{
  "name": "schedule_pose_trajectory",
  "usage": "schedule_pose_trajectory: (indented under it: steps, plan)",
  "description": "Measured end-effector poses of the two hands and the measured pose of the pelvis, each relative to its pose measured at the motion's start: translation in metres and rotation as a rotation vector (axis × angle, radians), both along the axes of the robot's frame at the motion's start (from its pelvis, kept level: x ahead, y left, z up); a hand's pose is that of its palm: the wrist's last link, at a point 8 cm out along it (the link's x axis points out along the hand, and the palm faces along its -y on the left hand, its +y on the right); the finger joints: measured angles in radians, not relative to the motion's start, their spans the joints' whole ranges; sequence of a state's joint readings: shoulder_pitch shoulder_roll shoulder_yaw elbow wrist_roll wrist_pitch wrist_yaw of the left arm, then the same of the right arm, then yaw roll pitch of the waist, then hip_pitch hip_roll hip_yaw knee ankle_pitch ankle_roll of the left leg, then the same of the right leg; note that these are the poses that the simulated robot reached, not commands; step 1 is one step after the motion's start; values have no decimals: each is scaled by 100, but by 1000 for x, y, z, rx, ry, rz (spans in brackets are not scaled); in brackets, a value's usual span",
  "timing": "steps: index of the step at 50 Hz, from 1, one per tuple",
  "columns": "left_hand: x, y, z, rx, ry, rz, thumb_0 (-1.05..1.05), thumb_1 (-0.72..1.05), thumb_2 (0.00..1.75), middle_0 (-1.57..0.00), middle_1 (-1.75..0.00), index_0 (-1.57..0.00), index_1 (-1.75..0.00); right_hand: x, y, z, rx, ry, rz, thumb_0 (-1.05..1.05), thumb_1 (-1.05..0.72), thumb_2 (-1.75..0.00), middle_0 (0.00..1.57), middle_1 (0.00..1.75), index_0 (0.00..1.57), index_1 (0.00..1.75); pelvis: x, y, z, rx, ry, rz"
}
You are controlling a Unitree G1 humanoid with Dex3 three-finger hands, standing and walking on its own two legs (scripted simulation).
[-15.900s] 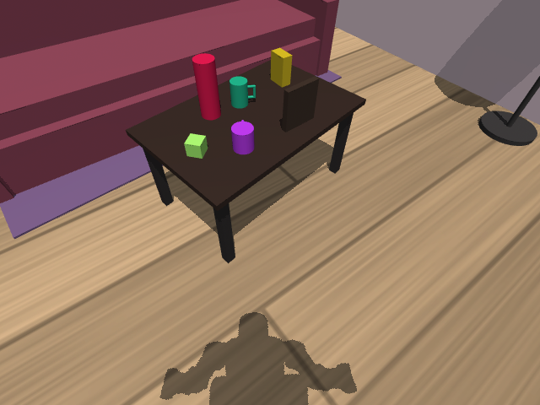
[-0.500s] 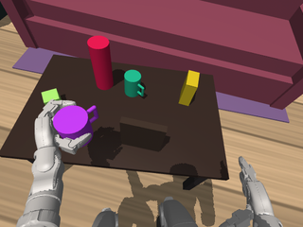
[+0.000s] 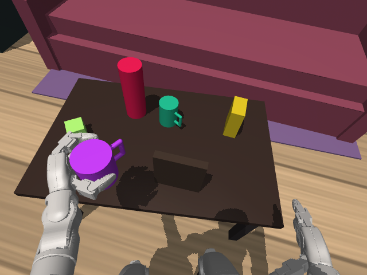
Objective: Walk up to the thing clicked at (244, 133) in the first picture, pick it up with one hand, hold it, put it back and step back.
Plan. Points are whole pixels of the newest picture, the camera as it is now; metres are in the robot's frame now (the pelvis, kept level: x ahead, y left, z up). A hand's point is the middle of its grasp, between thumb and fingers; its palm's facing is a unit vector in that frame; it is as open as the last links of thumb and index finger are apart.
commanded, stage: hold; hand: left
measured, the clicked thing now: (102, 161) +0.36 +0.16 +0.01
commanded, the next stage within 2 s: none
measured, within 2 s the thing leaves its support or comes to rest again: neither
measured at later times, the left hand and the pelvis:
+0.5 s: hand (91, 166) +0.33 +0.17 +0.05, palm faces +0.21 -0.98 -0.02, open 11.3 cm; pelvis +0.00 +0.00 +0.01, yaw +0 degrees
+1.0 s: hand (90, 166) +0.33 +0.17 +0.05, palm faces +0.22 -0.98 -0.01, open 11.3 cm; pelvis +0.00 +0.00 +0.01, yaw +0 degrees
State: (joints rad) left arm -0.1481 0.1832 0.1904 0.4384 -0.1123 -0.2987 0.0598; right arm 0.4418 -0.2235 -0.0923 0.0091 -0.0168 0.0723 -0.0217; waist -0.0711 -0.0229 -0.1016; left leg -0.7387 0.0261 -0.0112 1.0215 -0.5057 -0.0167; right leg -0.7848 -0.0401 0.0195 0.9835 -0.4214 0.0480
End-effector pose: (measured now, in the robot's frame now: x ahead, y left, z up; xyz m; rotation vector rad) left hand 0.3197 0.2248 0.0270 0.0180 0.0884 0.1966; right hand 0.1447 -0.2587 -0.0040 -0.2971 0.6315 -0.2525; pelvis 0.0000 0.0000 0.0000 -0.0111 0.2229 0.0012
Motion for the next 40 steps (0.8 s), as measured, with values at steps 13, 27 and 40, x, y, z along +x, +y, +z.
schedule_pose_trajectory:
  steps: [13, 27, 40]
  plan:
    - [-9, -1, 15, -3, -20, 14, -1, -61, 115, -60, -105, -66, -108, 4, 0, 5, 4, -21, 5, -1, 54, -6, 5, 5, 6, 5, 2, -1, 5, 2, -19, 2]
    - [-18, -7, 25, -1, -16, 14, -1, -61, 115, -60, -105, -65, -108, 3, -1, -2, 35, -16, -10, -1, 54, -6, 5, 5, 6, 5, 3, -3, 9, 5, -37, -1]
    - [-24, -9, 34, -5, -21, 15, -1, -61, 115, -59, -105, -65, -108, 7, -1, 1, 39, -27, -9, -1, 54, -6, 5, 5, 6, 5, 6, -4, 13, 4, -52, 3]
